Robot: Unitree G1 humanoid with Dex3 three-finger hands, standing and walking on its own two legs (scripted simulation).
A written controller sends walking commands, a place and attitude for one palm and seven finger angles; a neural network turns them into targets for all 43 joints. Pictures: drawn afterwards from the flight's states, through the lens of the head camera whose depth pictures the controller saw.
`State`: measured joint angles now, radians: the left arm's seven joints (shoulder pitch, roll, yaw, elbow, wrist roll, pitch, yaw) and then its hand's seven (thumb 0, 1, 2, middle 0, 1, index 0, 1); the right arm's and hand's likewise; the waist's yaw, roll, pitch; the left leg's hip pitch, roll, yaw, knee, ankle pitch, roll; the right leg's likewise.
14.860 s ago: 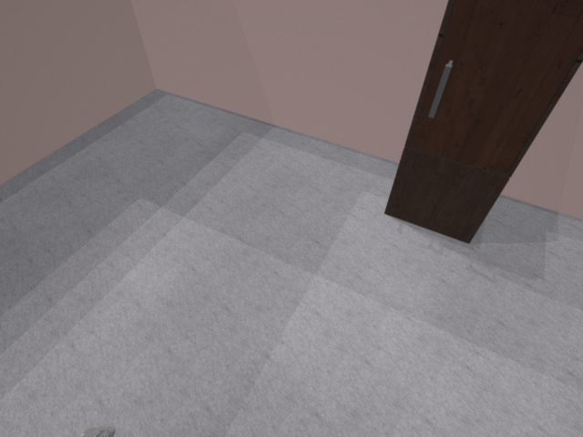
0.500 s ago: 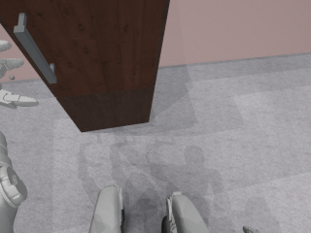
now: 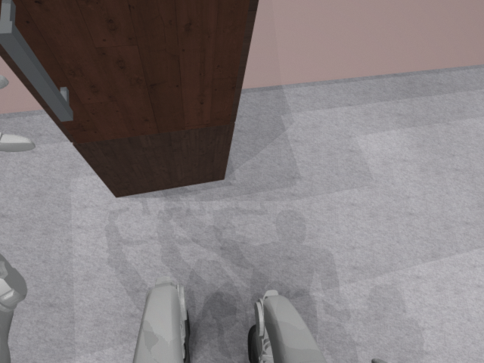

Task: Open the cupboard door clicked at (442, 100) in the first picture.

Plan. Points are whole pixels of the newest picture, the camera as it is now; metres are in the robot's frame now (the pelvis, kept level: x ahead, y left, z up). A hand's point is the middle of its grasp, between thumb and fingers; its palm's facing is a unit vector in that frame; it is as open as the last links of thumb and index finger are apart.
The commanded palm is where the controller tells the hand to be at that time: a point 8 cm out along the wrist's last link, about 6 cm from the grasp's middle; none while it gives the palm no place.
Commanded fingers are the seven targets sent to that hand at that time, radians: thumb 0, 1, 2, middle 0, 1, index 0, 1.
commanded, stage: move the hooked fingers beside the handle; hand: left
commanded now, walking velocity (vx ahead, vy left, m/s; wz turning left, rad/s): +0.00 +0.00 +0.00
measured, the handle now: (41, 69) +0.53 +0.30 +0.06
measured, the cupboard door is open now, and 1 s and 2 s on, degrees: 0 0 0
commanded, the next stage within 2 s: slide the fingers in behind the handle in 0.48 s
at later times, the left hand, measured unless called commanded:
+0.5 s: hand out of the picture +0.46 +0.34 +0.07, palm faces +0.23 -0.97 -0.01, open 14.0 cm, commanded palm +0.45 +0.36 +0.06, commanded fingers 0.00 -0.50 0.30 -0.30 -1.20 -0.30 -1.20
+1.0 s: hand (17, 99) +0.47 +0.31 +0.07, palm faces +0.23 -0.97 -0.01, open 14.0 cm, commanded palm +0.45 +0.33 +0.06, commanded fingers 0.00 -0.50 0.30 -0.30 -1.20 -0.30 -1.20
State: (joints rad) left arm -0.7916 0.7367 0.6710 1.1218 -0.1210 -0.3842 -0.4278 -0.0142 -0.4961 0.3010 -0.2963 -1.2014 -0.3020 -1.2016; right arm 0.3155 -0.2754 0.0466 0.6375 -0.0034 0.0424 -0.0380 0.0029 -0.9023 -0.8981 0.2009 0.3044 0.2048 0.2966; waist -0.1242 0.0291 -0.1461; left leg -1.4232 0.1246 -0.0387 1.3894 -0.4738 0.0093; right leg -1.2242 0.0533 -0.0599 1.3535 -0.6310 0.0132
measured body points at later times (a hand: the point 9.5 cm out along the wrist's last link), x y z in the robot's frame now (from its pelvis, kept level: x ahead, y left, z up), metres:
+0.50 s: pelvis +0.00 +0.00 +0.00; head +0.15 +0.06 +0.42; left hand +0.44 +0.40 +0.07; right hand +0.07 -0.27 -0.10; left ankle +0.07 +0.12 -0.59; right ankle +0.00 -0.14 -0.59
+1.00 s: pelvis +0.00 +0.00 +0.01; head +0.15 +0.04 +0.43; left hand +0.45 +0.36 +0.07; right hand +0.06 -0.27 -0.10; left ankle +0.07 +0.12 -0.59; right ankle +0.00 -0.14 -0.59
